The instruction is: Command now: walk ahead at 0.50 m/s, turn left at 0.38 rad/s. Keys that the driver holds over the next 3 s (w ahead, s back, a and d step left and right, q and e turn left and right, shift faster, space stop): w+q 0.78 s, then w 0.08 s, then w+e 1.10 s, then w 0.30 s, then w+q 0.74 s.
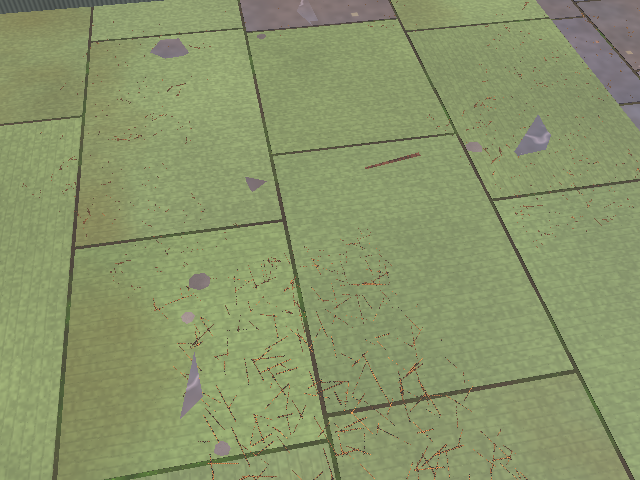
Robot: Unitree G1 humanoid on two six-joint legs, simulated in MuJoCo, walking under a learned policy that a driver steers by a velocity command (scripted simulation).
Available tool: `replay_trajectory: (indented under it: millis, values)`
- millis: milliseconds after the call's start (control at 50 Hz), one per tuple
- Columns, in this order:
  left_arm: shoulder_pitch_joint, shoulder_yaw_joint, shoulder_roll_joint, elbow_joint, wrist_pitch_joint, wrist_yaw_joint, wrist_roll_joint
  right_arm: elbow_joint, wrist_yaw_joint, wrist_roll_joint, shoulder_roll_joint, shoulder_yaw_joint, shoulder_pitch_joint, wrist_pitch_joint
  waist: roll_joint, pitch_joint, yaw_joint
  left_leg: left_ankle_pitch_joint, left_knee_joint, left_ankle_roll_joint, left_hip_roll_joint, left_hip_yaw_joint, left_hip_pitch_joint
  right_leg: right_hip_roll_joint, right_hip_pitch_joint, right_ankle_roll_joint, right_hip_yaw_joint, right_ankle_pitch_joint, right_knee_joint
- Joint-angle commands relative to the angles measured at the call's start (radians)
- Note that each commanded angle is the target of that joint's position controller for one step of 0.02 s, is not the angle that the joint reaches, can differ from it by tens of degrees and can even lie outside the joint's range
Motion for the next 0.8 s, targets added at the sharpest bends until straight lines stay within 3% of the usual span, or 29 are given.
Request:
replay_trajectory:
  millis: [20, 80, 160, 260, 300, 340, 360, 380, 400, 420, 440, 460, 480, 520, 580, 640, 720, 800]
  values:
    - [0.033, 0.014, 0.088, -0.072, 0.013, -0.007, 0.011, -0.025, -0.004, 0.008, -0.112, -0.029, 0.059, -0.023, 0.063, -0.044, 0.017, 0.209, -0.245, 0.172, 0.267, -0.363, 0.116, -0.083, -0.167, 0.039, 0.034, 0.021, -0.046]
    - [-0.067, 0.005, 0.074, -0.113, 0.026, -0.009, 0.008, -0.012, -0.008, 0.012, -0.139, -0.04, 0.099, -0.025, 0.07, -0.023, 0.003, 0.204, -0.279, 0.169, 0.229, -0.322, 0.078, -0.095, -0.212, 0.079, 0.002, 0.099, -0.173]
    - [-0.241, -0.005, 0.059, -0.172, 0.025, -0.014, 0.0, 0.006, -0.012, 0.014, -0.14, -0.047, 0.18, -0.017, 0.083, -0.014, -0.06, 0.238, -0.26, 0.116, 0.191, -0.314, 0.123, -0.082, -0.24, 0.103, -0.012, 0.271, -0.387]
    - [-0.372, -0.014, 0.063, -0.224, 0.012, -0.016, -0.014, 0.011, -0.025, -0.003, -0.149, -0.054, 0.252, -0.008, 0.097, -0.029, -0.109, 0.374, -0.164, 0.098, 0.211, -0.371, 0.242, -0.038, -0.231, 0.09, -0.005, 0.282, -0.53]
    - [-0.347, -0.01, 0.083, -0.227, 0.003, -0.013, -0.018, -0.003, -0.033, -0.008, -0.161, -0.059, 0.223, -0.006, 0.107, -0.036, -0.081, 0.392, -0.12, 0.076, 0.226, -0.408, 0.245, -0.026, -0.145, 0.071, 0.015, 0.236, -0.6]
    - [-0.204, 0.006, 0.119, -0.186, -0.008, 0.0, -0.021, -0.024, -0.032, -0.008, -0.179, -0.064, 0.161, -0.01, 0.108, -0.084, -0.009, 0.471, -0.009, 0.039, 0.204, -0.417, 0.186, 0.01, 0.087, 0.039, 0.009, 0.167, -0.674]
    - [-0.084, 0.02, 0.153, -0.156, -0.021, 0.013, -0.013, -0.027, -0.023, 0.002, -0.171, -0.061, 0.147, -0.017, 0.054, -0.151, 0.055, 0.454, 0.158, 0.014, 0.145, -0.371, 0.13, -0.029, 0.275, 0.008, 0.039, 0.184, -0.735]
    - [0.076, 0.039, 0.228, -0.149, -0.028, 0.032, 0.01, -0.058, -0.016, 0.016, -0.105, -0.043, 0.151, -0.028, -0.06, -0.302, 0.11, 0.216, 0.419, -0.009, 0.09, -0.284, 0.019, -0.258, 0.502, -0.045, 0.256, -0.022, -0.763]
    - [0.071, 0.059, 0.303, -0.153, -0.008, 0.038, 0.017, -0.084, -0.018, 0.04, -0.031, -0.027, 0.272, -0.023, -0.272, -0.388, 0.042, -0.413, 0.652, -0.038, -0.054, -0.156, -0.271, -0.491, 0.694, -0.162, 0.683, -0.092, -0.859]
    - [0.028, 0.057, 0.227, -0.152, 0.007, 0.033, 0.002, -0.054, -0.029, 0.002, -0.12, -0.036, 0.254, -0.004, -0.134, -0.287, 0.025, -0.367, 0.754, -0.031, 0.045, -0.136, -0.375, -0.47, 0.59, -0.174, 0.732, -0.219, -0.873]
    - [-0.026, 0.035, 0.137, -0.164, 0.006, 0.028, -0.007, -0.053, -0.02, -0.01, -0.132, -0.042, 0.175, 0.002, -0.025, -0.159, 0.023, -0.266, 0.755, -0.034, 0.082, -0.134, -0.37, -0.412, 0.458, -0.148, 0.569, -0.181, -0.895]
    - [-0.061, 0.024, 0.097, -0.159, 0.003, 0.023, -0.006, -0.061, -0.01, -0.011, -0.112, -0.039, 0.132, 0.004, -0.007, -0.093, 0.009, -0.205, 0.722, -0.043, 0.11, -0.122, -0.347, -0.358, 0.364, -0.125, 0.426, -0.035, -0.92]
    - [-0.057, 0.021, 0.085, -0.149, -0.003, 0.023, -0.007, -0.065, 0.0, -0.02, -0.102, -0.039, 0.112, 0.012, -0.048, -0.065, 0.0, -0.182, 0.697, -0.051, 0.134, -0.111, -0.327, -0.318, 0.313, -0.104, 0.319, 0.079, -0.936]
    - [-0.032, 0.022, 0.083, -0.124, -0.02, 0.019, -0.017, -0.069, 0.016, -0.028, -0.086, -0.037, 0.112, 0.034, -0.092, -0.057, -0.017, -0.156, 0.689, -0.063, 0.144, -0.093, -0.298, -0.278, 0.269, -0.09, 0.199, 0.234, -0.955]
    - [0.002, 0.032, 0.095, -0.1, -0.039, 0.012, -0.028, -0.105, 0.032, -0.028, -0.069, -0.031, 0.037, 0.046, -0.075, -0.054, -0.022, -0.087, 0.677, -0.075, 0.159, -0.085, -0.367, -0.287, 0.288, -0.107, 0.103, 0.36, -0.986]
    - [0.034, 0.036, 0.095, -0.077, -0.038, 0.01, -0.028, -0.144, 0.043, -0.029, -0.059, -0.023, -0.065, 0.046, -0.064, -0.026, -0.009, 0.005, 0.597, -0.09, 0.172, -0.065, -0.433, -0.277, 0.304, -0.11, 0.007, 0.421, -1.007]
    - [0.062, 0.041, 0.108, -0.051, -0.034, 0.009, -0.027, -0.19, 0.059, -0.023, -0.03, -0.001, -0.2, 0.037, -0.063, 0.003, 0.019, 0.138, 0.356, -0.077, 0.17, 0.003, -0.367, -0.251, 0.302, -0.086, -0.112, 0.456, -1.006]
    - [0.13, 0.048, 0.135, -0.013, -0.019, 0.018, -0.025, -0.23, 0.063, -0.032, -0.035, 0.006, -0.29, 0.035, -0.056, 0.023, 0.044, 0.059, 0.206, -0.028, 0.146, 0.069, -0.311, -0.287, 0.393, -0.07, -0.16, 0.567, -0.96]
Next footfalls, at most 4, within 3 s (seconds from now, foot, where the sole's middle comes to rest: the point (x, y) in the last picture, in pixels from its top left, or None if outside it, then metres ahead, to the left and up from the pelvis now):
0.38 right None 0.39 -0.10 -0.77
0.90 left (231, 441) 0.55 0.21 -0.77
1.46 right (257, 306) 0.88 0.18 -0.77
1.98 left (190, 215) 1.17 0.39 -0.77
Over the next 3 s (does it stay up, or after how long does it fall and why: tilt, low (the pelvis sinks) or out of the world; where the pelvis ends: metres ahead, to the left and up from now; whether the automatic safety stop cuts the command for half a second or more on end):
stays up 1.51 0.29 -0.02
